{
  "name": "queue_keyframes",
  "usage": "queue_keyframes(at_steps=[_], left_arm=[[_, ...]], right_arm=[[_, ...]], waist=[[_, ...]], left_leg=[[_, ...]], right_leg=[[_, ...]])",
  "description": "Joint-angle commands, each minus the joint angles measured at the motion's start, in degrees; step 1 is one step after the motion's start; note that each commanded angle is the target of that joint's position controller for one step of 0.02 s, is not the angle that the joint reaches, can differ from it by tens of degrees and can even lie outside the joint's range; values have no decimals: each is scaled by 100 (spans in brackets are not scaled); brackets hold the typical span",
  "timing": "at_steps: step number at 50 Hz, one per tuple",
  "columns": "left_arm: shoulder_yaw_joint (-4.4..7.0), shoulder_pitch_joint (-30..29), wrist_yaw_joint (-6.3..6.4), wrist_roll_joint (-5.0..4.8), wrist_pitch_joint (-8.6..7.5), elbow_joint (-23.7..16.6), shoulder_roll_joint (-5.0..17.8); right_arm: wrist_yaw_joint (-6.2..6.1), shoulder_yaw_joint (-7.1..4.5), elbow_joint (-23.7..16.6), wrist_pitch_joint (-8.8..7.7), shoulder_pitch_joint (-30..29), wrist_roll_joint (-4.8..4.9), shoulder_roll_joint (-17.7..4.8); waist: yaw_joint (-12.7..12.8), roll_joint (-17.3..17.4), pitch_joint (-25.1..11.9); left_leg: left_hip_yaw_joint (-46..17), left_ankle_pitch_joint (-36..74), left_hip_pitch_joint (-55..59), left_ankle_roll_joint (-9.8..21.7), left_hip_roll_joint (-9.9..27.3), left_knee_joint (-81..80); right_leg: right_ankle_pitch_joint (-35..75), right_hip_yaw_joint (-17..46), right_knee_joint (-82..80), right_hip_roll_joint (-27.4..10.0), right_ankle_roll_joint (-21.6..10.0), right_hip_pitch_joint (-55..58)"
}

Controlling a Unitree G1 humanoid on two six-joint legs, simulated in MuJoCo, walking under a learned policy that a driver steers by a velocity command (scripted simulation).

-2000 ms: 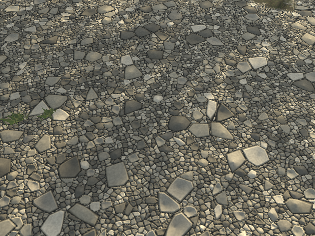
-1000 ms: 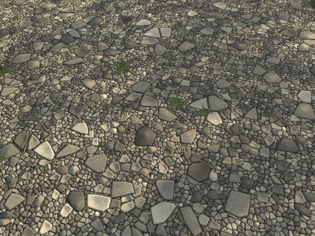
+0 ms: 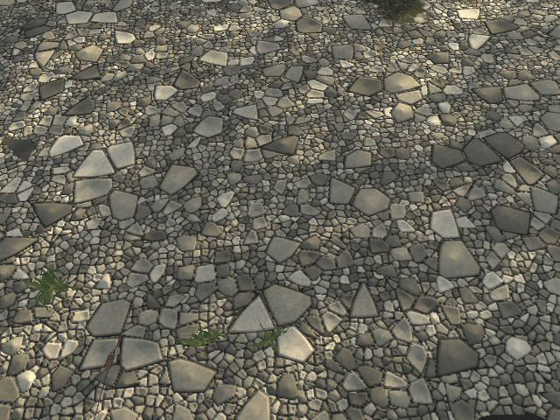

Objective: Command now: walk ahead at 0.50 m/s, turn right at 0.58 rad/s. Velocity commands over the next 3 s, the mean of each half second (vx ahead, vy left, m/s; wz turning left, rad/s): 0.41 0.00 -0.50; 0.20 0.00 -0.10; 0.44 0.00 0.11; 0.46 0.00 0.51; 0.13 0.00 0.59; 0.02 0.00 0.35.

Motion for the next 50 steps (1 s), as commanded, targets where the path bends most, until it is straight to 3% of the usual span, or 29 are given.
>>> queue_keyframes(at_steps=[1, 3, 4, 5, 6, 7, 8, 9, 10, 13, 17, 22, 25, 27, 28, 29, 30, 31, 33, 34, 36, 38, 40, 41, 44, 47, 48, 49, 50], left_arm=[[239, 340, 77, 55, -35, -247, 989], [260, -33, 107, 71, -46, -365, 1092], [264, -191, 82, 72, -71, -408, 1139], [236, -280, 25, 15, -116, -413, 1073], [99, -212, -13, -53, -177, -585, 607], [29, 454, -14, -159, -145, -765, 265], [65, 370, 47, 53, -38, -546, 737], [89, -34, -2, 96, -3, -533, 790], [71, -260, -51, 93, 17, -564, 683], [47, -366, -199, 173, 184, -605, 521], [-20, -812, -234, 180, 237, -819, 306], [-213, -1525, -294, 150, 177, -986, 29], [-207, -1587, -242, 190, 150, -987, 166], [-168, -1074, -178, 268, 53, -784, 267], [-119, -737, -136, 345, -29, -648, 480], [-49, -295, -77, 407, -85, -668, 904], [-55, -323, 17, 97, -28, -655, 845], [-105, -449, 47, -98, 46, -634, 567], [-238, -1157, 129, -2, 124, -623, 249], [-263, -1383, 169, 18, 136, -625, 192], [-268, -1462, 168, 86, 118, -557, 181], [-169, -1202, 114, 74, 112, -376, 391], [-78, -1143, 79, 77, 161, -277, 546], [-55, -1145, 72, 80, 187, -245, 549], [13, -1180, 53, 37, 211, -148, 563], [63, -1438, 75, -38, 258, -126, 505], [8, -1702, 74, -27, 247, -253, 236], [-131, -1819, 40, -71, 191, -446, -315], [-60, -1998, 8, 92, 156, -518, 49]], right_arm=[[-1, -89, -650, -170, -784, 43, -497], [-37, -149, -519, -220, -225, 66, -675], [-91, -217, -331, -255, 377, 71, -823], [-162, -297, -147, -332, 1151, 31, -1009], [-273, -403, -113, -367, 2105, -105, -1422], [-278, -508, -154, -273, 1881, -147, -1848], [-239, -463, -186, -204, 1539, -52, -1332], [-215, -348, -246, -197, 1221, 0, -832], [-191, -292, -206, -206, 1063, -5, -616], [-177, -278, 16, -333, 1247, 64, -560], [-117, -300, 224, -463, 1439, 136, -599], [-105, -300, 394, -350, 1418, 160, -651], [-128, -351, 557, -275, 1616, 196, -797], [-169, -367, 624, -200, 1596, 241, -841], [-175, -347, 651, -184, 1819, 229, -775], [-182, -243, 439, -178, 2137, 191, -427], [-174, -138, 566, -21, 2649, 345, -110], [-190, -220, 692, 142, 2345, 221, -447], [-187, -216, 631, 203, 1753, 141, -372], [-197, -211, 683, 249, 1765, 102, -350], [-210, -205, 906, 342, 2044, 88, -277], [-184, -207, 962, 343, 2022, 57, -239], [-145, -237, 896, 315, 1734, 15, -292], [-124, -251, 868, 291, 1628, 12, -311], [-100, -247, 934, 184, 1698, 31, -196], [-148, -237, 1290, 94, 2443, 51, -67], [-199, -254, 1414, 39, 2812, 11, -219], [-246, -320, 1412, -11, 3004, 18, -620], [-262, -434, 1385, -16, 2593, 54, -911]], waist=[[75, -648, -42], [-275, -735, -145], [-548, -692, -400], [-970, -370, -823], [-1268, 290, -1727], [-750, 1685, -2068], [-624, 753, -1413], [-628, 119, -754], [-570, -57, -407], [-458, 450, -234], [-374, 346, -158], [-514, 579, -253], [-540, 567, -334], [-279, 305, -515], [-192, -120, -786], [-191, -1100, -1487], [-318, -1602, -2398], [-261, -887, -2104], [-492, -728, -803], [-636, -819, -541], [-741, -797, -666], [-655, -835, -789], [-563, -1026, -568], [-550, -1058, -418], [-636, -870, -257], [-1035, -580, -48], [-1180, -19, 160], [-1157, 1168, 49], [-967, 914, 801]], left_leg=[[180, -38, 197, 102, -364, -517], [124, -409, 1213, 264, -513, -964], [188, -616, 2053, 368, -670, -1115], [28, -506, 3191, 541, -439, -1457], [-1320, -1861, 4518, 820, 930, -1634], [-3979, -2304, 5382, 1414, 2145, -2374], [-4040, -2906, 4759, 1450, 2004, -2401], [-3053, -2629, 4035, 1337, 1714, -2470], [-2210, -1785, 3538, 1226, 1415, -2593], [-902, -212, 3051, 1080, 991, -2793], [53, 2932, 3102, 1278, 995, -2612], [923, 3232, 2856, 1095, 568, -2440], [740, 3192, 3192, 1024, 769, -1994], [764, 2891, 3238, 881, 658, -1111], [927, 2108, 2954, 709, 395, -343], [1153, -745, 1958, 498, 63, 1038], [576, -3564, 1597, 410, -564, 1993], [162, -3503, 1527, 379, -386, 2120], [136, -2961, 1295, 333, -253, 1768], [145, -2666, 1565, 286, -196, 1434], [270, -2358, 2125, 253, -336, 1137], [415, -2336, 2136, 274, -404, 870], [488, -2288, 1953, 345, -429, 653], [516, -2274, 1917, 381, -439, 523], [612, -2217, 2362, 555, -520, -114], [797, -1743, 3623, 865, -691, -1614], [23, -2500, 4059, 1051, -186, -2391], [-2056, -4159, 4362, 1358, 1283, -3432], [-3035, -4755, 3416, 1643, 1850, -4005]], right_leg=[[3068, 1200, 94, -1495, -521, 183], [3350, 1318, 423, -1520, -301, -79], [3796, 1298, 959, -1388, -181, -244], [3644, 1007, 2040, -1028, -34, -601], [2022, 518, 3649, -686, 85, -1282], [-1642, -114, 4910, 128, 244, -2995], [-1246, -139, 5448, -482, 199, -3499], [-673, -215, 5375, -686, 228, -3440], [-369, -292, 5158, -857, 287, -3322], [-143, -458, 4934, -1061, 407, -3086], [167, -552, 4424, -947, 572, -3343], [1184, -1086, 2304, -780, 593, -2343], [1071, -1086, 1673, -741, 428, -1962], [1393, -1047, 850, -636, 231, -1219], [2495, -829, 554, -870, 129, -482], [5623, 621, 1090, -2455, -241, 857], [6751, 1644, 1050, -3352, -1263, 1270], [5436, 1271, 754, -2981, -1221, 766], [3812, 762, 112, -2455, -837, -351], [3597, 464, -69, -2232, -647, -829], [3367, 132, -152, -2009, -503, -1174], [1226, 260, -504, -1928, -535, -1147], [-914, 583, -908, -1946, -541, -1318], [-1378, 697, -1047, -1984, -538, -1446], [-1731, 739, -1150, -2021, -512, -1819], [-2298, 399, -676, -1705, -227, -2673], [-2201, 35, 238, -1373, -2, -3395], [-1641, -862, 1957, -656, 297, -4151], [-619, -887, 2614, -641, 350, -4481]])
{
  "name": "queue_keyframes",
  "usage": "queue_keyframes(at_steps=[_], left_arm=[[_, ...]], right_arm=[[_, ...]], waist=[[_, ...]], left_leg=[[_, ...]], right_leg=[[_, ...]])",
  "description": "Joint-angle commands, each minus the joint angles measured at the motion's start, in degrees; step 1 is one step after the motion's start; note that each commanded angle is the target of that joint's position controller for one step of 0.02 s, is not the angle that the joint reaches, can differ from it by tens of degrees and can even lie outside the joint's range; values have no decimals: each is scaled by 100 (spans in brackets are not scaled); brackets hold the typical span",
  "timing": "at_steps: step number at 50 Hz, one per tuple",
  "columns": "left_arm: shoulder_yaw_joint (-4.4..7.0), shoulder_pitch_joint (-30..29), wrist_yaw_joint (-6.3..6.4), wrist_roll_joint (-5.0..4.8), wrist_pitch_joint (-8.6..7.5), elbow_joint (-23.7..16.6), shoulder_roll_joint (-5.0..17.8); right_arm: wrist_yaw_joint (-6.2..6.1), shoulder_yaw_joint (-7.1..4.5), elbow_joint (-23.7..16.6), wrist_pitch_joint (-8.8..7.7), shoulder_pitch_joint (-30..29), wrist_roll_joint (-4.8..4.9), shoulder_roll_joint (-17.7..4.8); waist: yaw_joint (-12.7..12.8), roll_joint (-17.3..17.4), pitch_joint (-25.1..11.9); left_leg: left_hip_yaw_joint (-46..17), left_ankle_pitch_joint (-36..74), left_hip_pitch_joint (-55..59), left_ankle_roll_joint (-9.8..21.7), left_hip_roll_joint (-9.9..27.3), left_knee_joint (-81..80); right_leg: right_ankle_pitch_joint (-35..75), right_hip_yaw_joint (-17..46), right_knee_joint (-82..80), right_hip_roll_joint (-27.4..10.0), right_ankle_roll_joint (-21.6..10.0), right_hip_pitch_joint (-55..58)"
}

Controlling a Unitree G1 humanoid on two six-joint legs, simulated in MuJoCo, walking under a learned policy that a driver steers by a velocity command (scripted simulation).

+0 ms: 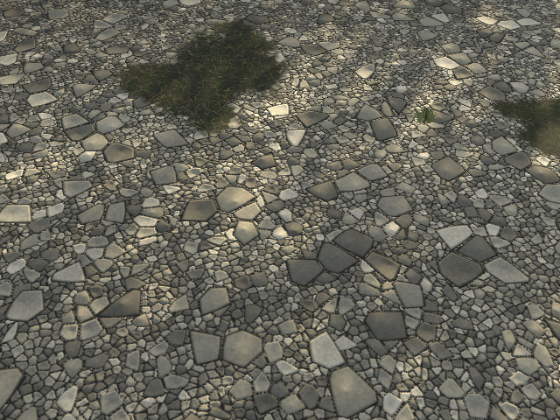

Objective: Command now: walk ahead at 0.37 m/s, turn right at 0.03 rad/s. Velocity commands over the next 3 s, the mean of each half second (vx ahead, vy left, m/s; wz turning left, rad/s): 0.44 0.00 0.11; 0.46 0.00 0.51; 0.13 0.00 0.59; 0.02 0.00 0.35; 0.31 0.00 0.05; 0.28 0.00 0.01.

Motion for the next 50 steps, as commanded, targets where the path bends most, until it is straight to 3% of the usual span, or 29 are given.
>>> queue_keyframes(at_steps=[1, 2, 3, 5, 9, 14, 17, 18, 19, 20, 21, 22, 23, 24, 25, 27, 30, 35, 40, 43, 45, 46, 47, 48, 49, 50], left_arm=[[75, -1010, -112, 135, -219, -738, 444], [102, -703, -173, 140, -257, -578, 497], [123, -536, -206, 177, -269, -440, 549], [110, -560, -242, 220, -264, -362, 435], [29, -1295, -228, 185, -245, -558, 224], [-45, -2032, -240, 128, -310, -817, 149], [-25, -1785, -191, 101, -374, -838, 255], [12, -1378, -151, 82, -408, -734, 317], [81, -600, -89, 92, -466, -479, 426], [204, 391, 1, 193, -557, -212, 765], [354, 1270, 78, 338, -587, -165, 1418], [372, 1233, 57, 234, -504, -102, 1481], [257, 570, 37, 180, -475, -216, 1045], [154, 38, 11, 135, -508, -313, 620], [91, -214, 6, 125, -545, -332, 393], [30, -171, 48, 98, -629, -213, 197], [36, 208, 70, 46, -763, -16, 210], [9, 489, 89, 77, -790, 151, 192], [67, 881, 159, 80, -736, 322, 488], [116, 936, 213, 101, -619, 373, 686], [172, 919, 217, 112, -480, 353, 857], [176, 859, 191, 73, -447, 286, 875], [78, 1016, 145, -6, -459, 20, 383], [103, 886, 101, -70, -483, -374, 421], [124, 244, 108, -13, -498, -453, 583], [67, 139, 116, -65, -546, -505, 445]], right_arm=[[-76, -223, 32, -106, 459, 61, -912], [-41, -222, -27, -168, 171, 106, -850], [-11, -226, -40, -227, 109, 118, -812], [4, -189, 86, -333, 362, 139, -623], [10, -186, 348, -389, 940, 101, -529], [-10, -185, 523, -406, 1231, 56, -570], [-17, -235, 525, -384, 1026, 56, -745], [-8, -250, 503, -382, 867, 67, -802], [10, -254, 484, -380, 697, 109, -815], [33, -225, 410, -395, 601, 156, -710], [59, -84, 135, -395, 783, 297, -99], [23, -193, 169, -355, 901, 226, -349], [21, -263, 167, -299, 611, 149, -509], [80, -242, 151, -298, 366, 129, -364], [115, -241, 163, -266, 293, 121, -229], [198, -266, 154, -121, 280, 3, -156], [282, -272, -49, -1, -136, 0, -59], [402, -185, -506, 11, -1277, 6, 8], [478, -112, -878, 6, -2117, -18, -62], [421, -174, -867, 16, -1877, -43, -220], [354, -290, -606, -34, -919, -64, -421], [275, -404, -354, -104, -102, -136, -636], [183, -572, -346, -126, 168, -181, -1274], [162, -659, -526, -59, 65, -1, -1711], [103, -623, -509, -5, 22, 124, -1541], [59, -553, -507, -17, -323, 170, -1265]], waist=[[-15, 670, 1440], [186, 622, 1246], [223, 600, 1041], [139, 576, 822], [-172, 594, 964], [-420, 762, 1063], [-199, 833, 938], [28, 817, 795], [414, 587, 442], [797, 227, -228], [976, -966, -1210], [826, -1272, -1385], [527, -658, -508], [376, -366, 117], [227, -393, 404], [53, -539, 562], [-15, -445, 612], [75, -349, 890], [240, -286, 992], [75, -447, 683], [-295, -481, 151], [-684, -210, -299], [-540, 704, -891], [-375, 1188, -1474], [-427, 150, -1015], [-249, 117, -382]], left_leg=[[-3243, -2887, 359, 830, 2179, -2556], [-2732, -2265, 417, 656, 1868, -2496], [-2225, -1587, 599, 543, 1595, -2415], [-1618, -770, 802, 504, 1322, -2284], [-1256, 150, 1115, 625, 1267, -2184], [-1012, 1696, 1130, 670, 1270, -1760], [-1125, 2640, 975, 603, 1388, -1242], [-1124, 3170, 808, 524, 1369, -902], [-905, 3693, 543, 394, 1142, -75], [-636, 3091, -218, 247, 773, 1167], [-159, 556, -1863, -17, 92, 3167], [-463, -1184, -2418, 59, -198, 4204], [-692, -772, -2601, 165, 226, 4544], [-652, -280, -2557, 170, 441, 4407], [-612, -16, -2368, 154, 564, 4175], [-522, 201, -2177, 68, 650, 4030], [-413, 661, -2603, -2, 675, 3947], [-110, 1665, -2898, -94, 625, 2615], [427, 1660, -2445, 144, 422, 1307], [737, 862, -1857, 460, -36, 1098], [772, 427, -805, 728, -442, 786], [470, 830, 401, 925, -417, 221], [-1487, 1598, 2056, 1415, 1140, 297], [-4187, 3586, 2863, 2317, 2335, -293], [-3165, 4428, 2461, 2077, 2104, -337], [-2463, 4965, 1703, 1877, 1929, -359]], right_leg=[[160, 439, 1482, -372, 67, -2484], [433, 402, 1583, -397, 128, -2295], [618, 280, 1786, -398, 195, -2172], [871, 76, 2058, -481, 287, -2134], [1162, -120, 1625, -648, 450, -2443], [1092, -333, 501, -565, 409, -1806], [695, -378, 57, -395, 217, -920], [690, -387, -180, -268, 142, -252], [943, -407, -594, -153, 43, 846], [798, 79, -654, -626, -126, 2347], [-607, 2317, -1088, -2452, -490, 4038], [-883, 3866, -1877, -3012, -784, 3609], [-1257, 3137, -1920, -2772, -670, 2804], [-870, 2365, -2095, -2487, -560, 2008], [-317, 1703, -2259, -2207, -391, 1515], [584, 864, -2366, -1915, -265, 1139], [1562, 236, -2436, -1873, -332, 1296], [2356, -632, -2455, -1694, -352, 1349], [3352, -1106, -2267, -1882, -292, 1986], [5670, -1387, -1260, -1935, -213, 2576], [6300, -1435, 455, -1933, -185, 2533], [5243, -1505, 1936, -1804, 12, 1843], [1324, -1479, 3935, -1264, 305, -47], [-1658, -555, 5519, -119, 579, -1571], [-1017, 192, 5387, -565, 536, -1926], [-563, 191, 4982, -741, 508, -1882]])
Over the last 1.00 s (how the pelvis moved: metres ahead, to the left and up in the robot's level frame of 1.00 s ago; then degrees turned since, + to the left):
0.34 0.00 0.00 -16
